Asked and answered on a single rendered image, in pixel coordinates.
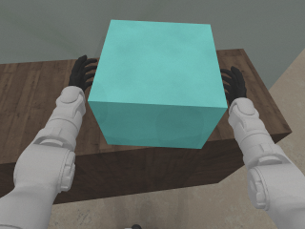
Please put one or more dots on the carton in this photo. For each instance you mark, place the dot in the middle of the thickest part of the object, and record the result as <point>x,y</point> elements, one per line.
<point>158,84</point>

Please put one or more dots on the left robot upper arm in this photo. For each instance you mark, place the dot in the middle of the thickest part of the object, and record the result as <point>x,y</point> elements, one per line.
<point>44,171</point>

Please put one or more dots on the robot right hand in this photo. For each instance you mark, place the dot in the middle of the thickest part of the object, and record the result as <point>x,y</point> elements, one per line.
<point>237,88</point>

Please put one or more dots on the robot right forearm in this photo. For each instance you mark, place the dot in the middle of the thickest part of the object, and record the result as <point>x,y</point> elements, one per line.
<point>253,139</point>

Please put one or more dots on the pedestal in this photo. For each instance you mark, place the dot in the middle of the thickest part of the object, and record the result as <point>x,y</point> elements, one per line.
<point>28,93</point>

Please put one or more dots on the robot left hand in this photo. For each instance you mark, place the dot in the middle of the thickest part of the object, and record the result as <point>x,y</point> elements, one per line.
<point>78,75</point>

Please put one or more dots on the right robot upper arm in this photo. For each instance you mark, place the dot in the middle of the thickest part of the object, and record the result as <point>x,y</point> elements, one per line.
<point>279,190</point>

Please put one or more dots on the robot left forearm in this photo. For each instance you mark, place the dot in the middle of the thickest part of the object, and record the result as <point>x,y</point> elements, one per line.
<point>64,124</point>

